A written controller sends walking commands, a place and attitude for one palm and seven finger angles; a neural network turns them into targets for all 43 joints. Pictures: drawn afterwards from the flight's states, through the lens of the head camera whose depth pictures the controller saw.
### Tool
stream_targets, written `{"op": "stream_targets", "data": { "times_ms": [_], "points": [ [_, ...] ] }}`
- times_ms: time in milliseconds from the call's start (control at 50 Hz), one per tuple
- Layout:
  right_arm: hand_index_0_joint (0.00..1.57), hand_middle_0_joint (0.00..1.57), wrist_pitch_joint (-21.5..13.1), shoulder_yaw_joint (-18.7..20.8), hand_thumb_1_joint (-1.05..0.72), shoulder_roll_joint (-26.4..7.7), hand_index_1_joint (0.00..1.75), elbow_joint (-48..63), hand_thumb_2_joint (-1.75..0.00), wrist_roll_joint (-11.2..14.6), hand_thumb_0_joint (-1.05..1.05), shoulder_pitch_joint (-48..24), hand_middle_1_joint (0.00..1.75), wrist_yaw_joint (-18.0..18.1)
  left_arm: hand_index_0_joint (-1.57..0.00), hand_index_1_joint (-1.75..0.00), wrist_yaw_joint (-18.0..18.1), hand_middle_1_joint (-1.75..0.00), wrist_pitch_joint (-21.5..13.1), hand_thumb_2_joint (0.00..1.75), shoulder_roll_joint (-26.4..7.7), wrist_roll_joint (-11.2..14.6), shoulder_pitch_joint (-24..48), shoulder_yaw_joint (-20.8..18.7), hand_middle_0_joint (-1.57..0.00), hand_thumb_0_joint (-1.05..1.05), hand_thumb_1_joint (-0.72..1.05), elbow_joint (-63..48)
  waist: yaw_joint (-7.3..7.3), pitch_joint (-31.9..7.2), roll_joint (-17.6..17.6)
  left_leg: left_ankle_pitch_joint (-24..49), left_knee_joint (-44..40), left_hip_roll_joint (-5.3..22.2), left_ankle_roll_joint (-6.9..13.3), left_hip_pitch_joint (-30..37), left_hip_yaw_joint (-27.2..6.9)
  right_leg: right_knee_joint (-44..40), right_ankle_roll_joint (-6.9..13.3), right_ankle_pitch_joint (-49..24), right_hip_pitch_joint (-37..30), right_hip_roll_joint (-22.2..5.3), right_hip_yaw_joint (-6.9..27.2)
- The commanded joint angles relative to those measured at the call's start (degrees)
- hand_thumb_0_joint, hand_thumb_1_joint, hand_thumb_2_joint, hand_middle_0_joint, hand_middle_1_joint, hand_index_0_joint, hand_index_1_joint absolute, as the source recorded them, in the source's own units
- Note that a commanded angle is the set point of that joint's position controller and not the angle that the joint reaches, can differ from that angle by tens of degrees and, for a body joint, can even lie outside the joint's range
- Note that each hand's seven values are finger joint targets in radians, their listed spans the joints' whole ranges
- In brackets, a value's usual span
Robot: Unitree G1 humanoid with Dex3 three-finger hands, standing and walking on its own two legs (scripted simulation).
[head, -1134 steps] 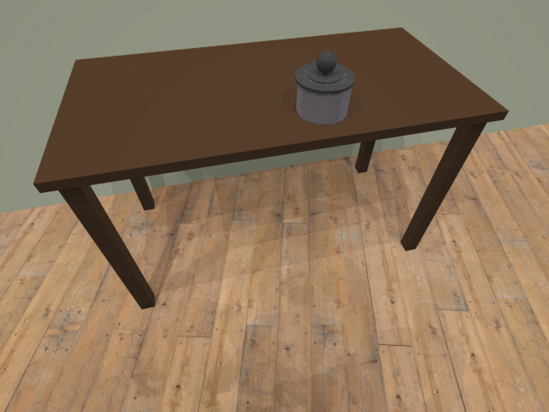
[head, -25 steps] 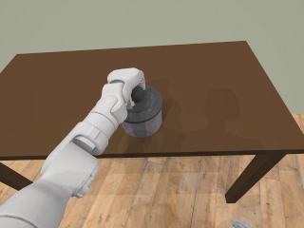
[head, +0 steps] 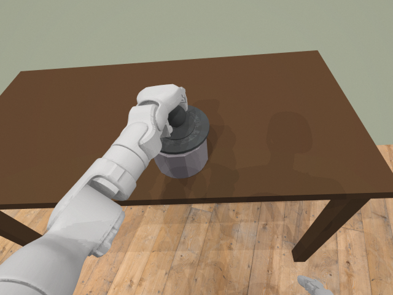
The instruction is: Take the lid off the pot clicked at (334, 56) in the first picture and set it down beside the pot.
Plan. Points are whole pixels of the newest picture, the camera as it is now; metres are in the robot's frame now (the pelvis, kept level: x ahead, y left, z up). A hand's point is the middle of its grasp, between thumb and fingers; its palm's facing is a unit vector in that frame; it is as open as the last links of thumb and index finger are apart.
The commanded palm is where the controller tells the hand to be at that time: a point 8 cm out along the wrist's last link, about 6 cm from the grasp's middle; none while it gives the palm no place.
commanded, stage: lift the lid straight up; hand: left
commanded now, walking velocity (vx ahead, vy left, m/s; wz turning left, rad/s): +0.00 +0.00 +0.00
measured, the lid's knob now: (174, 115) +0.48 +0.05 +0.10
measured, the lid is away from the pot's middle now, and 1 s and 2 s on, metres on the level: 0.01 0.02 0.03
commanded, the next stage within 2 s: move the lid sideways beside the pot in 1.70 s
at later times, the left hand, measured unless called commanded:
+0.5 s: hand (161, 105) +0.46 +0.06 +0.15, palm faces -0.27 -0.07 -0.96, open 8.6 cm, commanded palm +0.45 +0.07 +0.24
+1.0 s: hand (154, 91) +0.45 +0.07 +0.20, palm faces -0.24 -0.07 -0.97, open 8.5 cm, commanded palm +0.44 +0.08 +0.28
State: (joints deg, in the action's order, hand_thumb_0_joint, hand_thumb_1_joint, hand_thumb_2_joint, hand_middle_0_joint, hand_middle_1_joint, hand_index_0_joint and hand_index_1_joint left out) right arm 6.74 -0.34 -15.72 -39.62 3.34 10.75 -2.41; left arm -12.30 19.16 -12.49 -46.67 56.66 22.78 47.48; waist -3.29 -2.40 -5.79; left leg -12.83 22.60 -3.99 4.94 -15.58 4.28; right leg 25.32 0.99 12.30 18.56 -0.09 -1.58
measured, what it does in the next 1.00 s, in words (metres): stands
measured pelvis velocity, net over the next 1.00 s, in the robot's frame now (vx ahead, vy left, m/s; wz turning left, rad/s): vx -0.01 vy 0.01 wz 0.02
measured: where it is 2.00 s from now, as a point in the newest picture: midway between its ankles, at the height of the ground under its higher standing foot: outside the picture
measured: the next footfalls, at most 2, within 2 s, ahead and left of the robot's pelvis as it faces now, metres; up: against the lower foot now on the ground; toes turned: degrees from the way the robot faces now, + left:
none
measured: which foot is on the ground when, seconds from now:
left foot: down 0.00-1.00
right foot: down 0.00-1.00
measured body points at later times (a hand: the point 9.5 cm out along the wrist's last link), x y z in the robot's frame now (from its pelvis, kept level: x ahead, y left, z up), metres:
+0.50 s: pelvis +0.00 +0.00 +0.00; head +0.03 -0.04 +0.45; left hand +0.47 +0.07 +0.21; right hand +0.13 -0.24 -0.13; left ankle -0.02 +0.06 -0.74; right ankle +0.00 -0.11 -0.74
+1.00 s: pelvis -0.01 +0.01 +0.00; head +0.01 -0.04 +0.45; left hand +0.46 +0.07 +0.25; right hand +0.13 -0.23 -0.13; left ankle -0.02 +0.06 -0.74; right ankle +0.00 -0.11 -0.74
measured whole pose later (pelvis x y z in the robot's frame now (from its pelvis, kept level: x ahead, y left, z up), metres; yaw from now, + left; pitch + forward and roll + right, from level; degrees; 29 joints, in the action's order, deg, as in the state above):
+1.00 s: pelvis -0.01 +0.01 +0.00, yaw +1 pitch +4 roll +0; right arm 4.2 -1.4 -16.1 -39.7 3.2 9.5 -3.2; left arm -21.2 22.1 -14.2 -46.3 68.2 23.0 47.3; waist -2.1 -1.8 -5.7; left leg -11.2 21.0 -5.1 5.5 -13.7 3.2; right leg 24.6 0.5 11.6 16.7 -1.2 -2.4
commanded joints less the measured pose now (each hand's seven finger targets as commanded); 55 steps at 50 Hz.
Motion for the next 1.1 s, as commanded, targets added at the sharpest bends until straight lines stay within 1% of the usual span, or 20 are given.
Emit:
{"op": "stream_targets", "data": {
  "times_ms": [0, 60, 100, 160, 200, 240, 300, 320, 380, 440, 500, 540, 580, 640, 680, 740, 820, 900, 940, 1080],
  "points": [
    [0.20, 0.20, -2.4, 1.5, -0.90, -5.9, 0.30, 7.2, -0.90, 0.2, 0.00, -4.0, 0.30, 0.0, -0.73, -0.94, 3.1, -1.12, 1.2, 1.14, -11.2, -2.0, 36.0, -6.0, -1.18, 0.00, 0.55, -13.2, 0.23, -25.7, 10.1, 21.2, -0.1, 2.3, -0.6, 9.2, -6.7, -0.4, 2.1, -22.8, -11.6, 0.5, 3.3],
    [0.20, 0.20, -2.4, 1.5, -0.90, -6.2, 0.30, 6.7, -0.90, 0.3, 0.00, -4.3, 0.30, 0.0, -0.73, -0.94, 2.4, -1.12, 1.9, 1.14, -12.3, -2.3, 37.4, -6.1, -1.18, 0.00, 0.55, -13.8, 0.06, -26.1, 10.3, 20.5, 0.0, 2.2, -0.6, 10.3, -6.8, -0.1, 1.8, -23.1, -11.6, 0.6, 3.2],
    [0.20, 0.20, -2.6, 1.4, -0.90, -5.8, 0.30, 7.3, -0.90, 0.2, 0.00, -4.5, 0.30, 0.0, -0.73, -0.94, 1.4, -1.12, 2.0, 1.14, -9.9, -1.7, 37.4, -4.6, -1.18, 0.00, 0.55, -13.3, -0.25, -25.5, 10.7, 21.0, 0.2, 2.1, -0.4, 9.7, -6.7, -0.5, 2.0, -23.2, -11.3, 0.4, 3.3],
    [0.20, 0.20, -2.5, 1.1, -0.90, -6.2, 0.30, 6.8, -0.90, 0.3, 0.00, -4.4, 0.30, 0.5, -0.73, -0.94, 0.8, -1.12, 2.2, 1.14, -13.0, -1.8, 40.3, -6.1, -1.18, 0.00, 0.55, -13.1, -0.20, -24.7, 11.0, 17.2, -0.5, 1.6, -0.3, 9.1, -6.2, -0.8, 1.6, -22.3, -11.9, 0.3, 3.6],
    [0.20, 0.20, -3.1, 0.9, -0.90, -5.6, 0.30, 7.6, -0.90, 0.2, 0.00, -4.6, 0.30, 0.6, -0.73, -0.94, 0.0, -1.12, 1.2, 1.14, -10.6, -1.7, 42.2, -4.0, -1.18, 0.00, 0.55, -14.8, -0.58, -26.5, 10.3, 19.2, -0.1, 1.6, -0.3, 9.8, -6.9, -0.5, 2.0, -22.7, -11.8, 0.1, 3.7],
    [0.20, 0.20, -3.2, 1.1, -0.90, -6.0, 0.30, 6.8, -0.90, 0.1, 0.00, -3.9, 0.30, 0.5, -0.73, -0.94, 0.0, -1.12, 1.2, 1.14, -12.5, -2.4, 42.2, -5.1, -1.18, 0.00, 0.55, -13.4, -0.44, -26.5, 8.9, 20.1, 0.2, 1.9, -0.5, 11.4, -7.4, -0.2, 2.1, -22.4, -10.7, 0.3, 3.7],
    [0.20, 0.20, -3.1, 0.9, -0.90, -6.2, 0.30, 7.0, -0.90, 0.0, 0.00, -3.7, 0.30, 0.7, -0.73, -0.94, -0.3, -1.12, 1.4, 1.14, -14.6, -1.5, 41.0, -8.3, -1.18, 0.00, 0.55, -11.6, 0.36, -26.1, 12.9, 18.3, -0.9, 1.5, -0.3, 8.6, -6.5, -1.0, 1.7, -23.4, -14.1, 0.2, 3.7],
    [0.20, 0.20, -3.4, 0.9, -0.90, -6.2, 0.30, 7.4, -0.90, 0.0, 0.00, -4.7, 0.30, 0.7, -0.73, -0.94, -0.5, -1.12, 0.9, 1.14, -15.0, -1.8, 42.8, -7.5, -1.18, 0.00, 0.55, -14.1, 0.41, -27.3, 11.2, 19.0, -0.6, 1.5, -0.3, 9.2, -6.5, -0.4, 1.8, -24.8, -14.5, -0.2, 4.1],
    [0.20, 0.20, -3.5, 1.2, -0.90, -5.9, 0.30, 7.4, -0.90, 0.0, 0.00, -4.7, 0.30, 0.0, -0.73, -0.94, -0.9, -1.12, 1.3, 1.14, -13.0, -3.2, 41.6, -5.5, -1.18, 0.00, 0.55, -14.3, 0.40, -27.1, 9.3, 22.7, 0.2, 1.9, -0.5, 11.3, -7.0, -0.2, 2.0, -25.1, -12.6, 0.0, 3.9],
    [0.20, 0.20, -2.9, 1.0, -0.90, -6.3, 0.30, 7.5, -0.90, 0.2, 0.00, -5.5, 0.30, -0.1, -0.73, -0.94, -1.7, -1.12, 2.4, 1.14, -14.3, -2.5, 40.5, -6.8, -1.18, 0.00, 0.55, -12.9, 0.75, -25.6, 11.3, 20.4, -0.7, 1.4, -0.5, 9.4, -6.3, -0.8, 1.7, -25.4, -14.4, 0.1, 3.5],
    [0.20, 0.20, -3.5, 1.0, -0.90, -5.8, 0.30, 8.3, -0.90, 0.2, 0.00, -5.9, 0.30, -0.4, -0.73, -0.94, -2.7, -1.12, 2.4, 1.14, -9.9, -2.3, 43.1, -3.2, -1.18, 0.00, 0.55, -16.3, 0.17, -26.0, 8.7, 23.3, -0.1, 1.6, -0.5, 11.8, -7.4, -0.7, 2.2, -24.2, -11.6, 0.1, 3.3],
    [0.20, 0.20, -3.6, 1.0, -0.90, -6.2, 0.30, 8.0, -0.90, 0.2, 0.00, -5.7, 0.30, -0.6, -0.73, -0.94, -2.9, -1.12, 2.4, 1.14, -12.7, -2.1, 44.0, -4.9, -1.18, 0.00, 0.55, -17.4, 0.38, -27.1, 8.1, 22.9, 0.1, 1.6, -0.6, 13.1, -7.7, -0.5, 2.1, -24.0, -11.9, 0.2, 3.4],
    [0.20, 0.20, -3.1, 0.9, -0.90, -6.4, 0.30, 7.2, -0.90, 0.3, 0.00, -5.5, 0.30, -0.3, -0.73, -0.94, -3.4, -1.12, 3.2, 1.14, -13.4, -2.1, 43.1, -5.6, -1.18, 0.00, 0.55, -13.0, 0.15, -23.9, 11.9, 19.3, -1.0, 1.3, -0.6, 10.7, -7.0, -1.4, 1.7, -23.0, -12.2, 0.5, 2.8],
    [0.20, 0.20, -4.5, 0.8, -0.90, -6.0, 0.30, 7.6, -0.90, 0.1, 0.00, -5.6, 0.30, -0.2, -0.73, -0.94, -3.3, -1.12, 1.8, 1.14, -14.6, -2.0, 47.9, -6.0, -1.18, 0.00, 0.55, -17.8, 0.52, -27.1, 8.6, 19.8, -0.5, 1.6, -0.6, 12.3, -7.9, -0.6, 2.3, -22.5, -11.9, -0.1, 3.9],
    [0.20, 0.20, -4.4, 0.8, -0.90, -6.0, 0.30, 7.4, -0.90, 0.1, 0.00, -5.6, 0.30, -0.2, -0.73, -0.94, -3.5, -1.12, 2.1, 1.14, -14.1, -2.3, 45.8, -5.7, -1.18, 0.00, 0.55, -14.6, 0.54, -26.2, 10.9, 19.2, -0.6, 1.5, -0.6, 11.7, -7.7, -0.9, 2.1, -21.8, -12.0, 0.1, 3.6],
    [0.20, 0.20, -4.3, 0.7, -0.90, -6.4, 0.30, 7.2, -0.90, 0.1, 0.00, -5.9, 0.30, 0.0, -0.73, -0.94, -3.7, -1.12, 2.2, 1.14, -17.8, -2.4, 45.6, -9.1, -1.18, 0.00, 0.55, -13.1, 1.30, -25.7, 12.1, 18.1, -1.4, 1.2, -0.5, 9.5, -6.8, -1.1, 1.9, -23.1, -14.7, -0.2, 3.8],
    [0.20, 0.20, -4.8, 0.7, -0.90, -6.1, 0.30, 7.8, -0.90, 0.2, 0.00, -6.2, 0.30, -0.5, -0.73, -0.94, -4.4, -1.12, 2.2, 1.14, -13.2, -2.7, 48.8, -4.7, -1.18, 0.00, 0.55, -15.1, 0.63, -26.0, 8.5, 19.7, -1.1, 1.6, -0.9, 12.4, -8.1, -0.9, 2.4, -20.5, -11.2, 0.0, 3.2],
    [0.20, 0.20, -5.0, 0.7, -0.90, -6.0, 0.30, 7.8, -0.90, 0.2, 0.00, -5.6, 0.30, -0.4, -0.73, -0.94, -5.1, -1.12, 2.8, 1.14, -11.9, -1.7, 49.9, -4.7, -1.18, 0.00, 0.55, -13.0, 0.35, -24.7, 10.4, 18.2, -1.8, 1.4, -0.9, 11.9, -8.1, -1.7, 2.3, -18.9, -10.4, 0.2, 2.6],
    [0.20, 0.20, -5.5, 0.7, -0.90, -6.5, 0.30, 7.5, -0.90, 0.0, 0.00, -5.6, 0.30, -0.3, -0.73, -0.94, -5.2, -1.12, 2.5, 1.14, -16.2, -2.1, 51.1, -7.5, -1.18, 0.00, 0.55, -14.0, 0.96, -26.7, 10.2, 18.5, -1.4, 1.4, -0.8, 12.5, -8.1, -1.1, 2.3, -20.4, -12.0, 0.0, 3.3],
    [0.20, 0.20, -5.5, 0.6, -0.90, -6.4, 0.30, 7.2, -0.90, 0.2, 0.00, -5.7, 0.30, -0.7, -0.73, -0.94, -6.0, -1.12, 3.0, 1.14, -13.5, -2.3, 51.2, -5.3, -1.18, 0.00, 0.55, -11.8, 0.85, -23.7, 11.0, 18.3, -2.0, 1.5, -1.2, 11.9, -8.3, -1.6, 2.3, -18.5, -10.3, 0.3, 2.6]
  ]
}}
